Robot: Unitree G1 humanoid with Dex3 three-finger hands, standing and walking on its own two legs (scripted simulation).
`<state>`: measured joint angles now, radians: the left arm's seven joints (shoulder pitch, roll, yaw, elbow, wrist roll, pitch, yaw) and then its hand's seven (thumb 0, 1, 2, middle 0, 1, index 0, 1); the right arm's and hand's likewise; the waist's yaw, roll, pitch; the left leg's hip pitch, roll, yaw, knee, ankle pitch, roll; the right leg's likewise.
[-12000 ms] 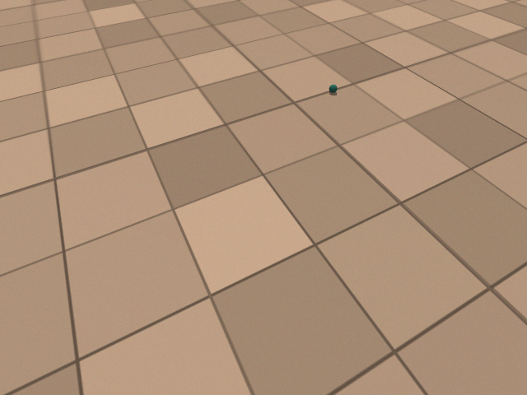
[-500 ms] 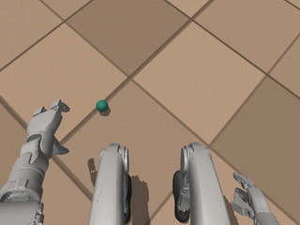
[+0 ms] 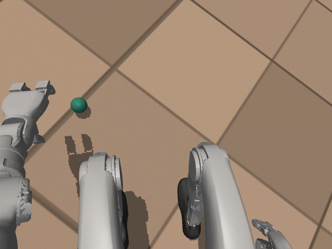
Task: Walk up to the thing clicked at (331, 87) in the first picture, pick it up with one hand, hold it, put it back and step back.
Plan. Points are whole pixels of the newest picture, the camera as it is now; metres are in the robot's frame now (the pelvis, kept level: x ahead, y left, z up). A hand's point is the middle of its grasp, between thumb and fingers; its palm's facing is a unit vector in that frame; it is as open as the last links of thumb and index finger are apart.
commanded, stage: rise first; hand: left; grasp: from above
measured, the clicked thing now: (79, 105) +0.52 +0.26 -0.35
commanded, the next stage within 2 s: none
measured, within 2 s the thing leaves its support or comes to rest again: neither
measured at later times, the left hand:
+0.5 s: hand (48, 112) +0.45 +0.31 -0.20, palm faces -0.47 -0.05 -0.88, open 13.9 cm
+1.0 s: hand (52, 110) +0.46 +0.31 -0.22, palm faces -0.47 -0.06 -0.88, open 13.9 cm
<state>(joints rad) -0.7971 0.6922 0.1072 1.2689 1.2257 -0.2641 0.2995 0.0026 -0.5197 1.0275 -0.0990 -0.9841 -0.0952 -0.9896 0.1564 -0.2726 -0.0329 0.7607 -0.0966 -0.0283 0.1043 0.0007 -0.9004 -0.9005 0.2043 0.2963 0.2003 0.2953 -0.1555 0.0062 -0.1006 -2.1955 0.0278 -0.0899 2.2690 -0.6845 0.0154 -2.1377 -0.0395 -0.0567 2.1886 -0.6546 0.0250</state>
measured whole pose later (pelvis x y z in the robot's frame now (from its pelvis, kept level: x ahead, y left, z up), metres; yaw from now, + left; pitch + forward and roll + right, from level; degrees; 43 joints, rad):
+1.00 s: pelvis +0.01 +0.00 -0.05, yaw -2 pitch +34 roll -9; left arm -0.95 0.79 0.13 1.44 1.29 -0.26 0.39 0.00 -0.51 0.99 -0.10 -1.04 -0.11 -1.02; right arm 0.14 -0.29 0.05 0.74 -0.16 -0.04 0.15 0.00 -0.91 -0.90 0.20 0.30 0.20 0.29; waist -0.22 -0.02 -0.02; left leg -2.33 0.02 -0.13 2.43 -0.71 0.01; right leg -2.26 -0.03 -0.08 2.33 -0.67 0.03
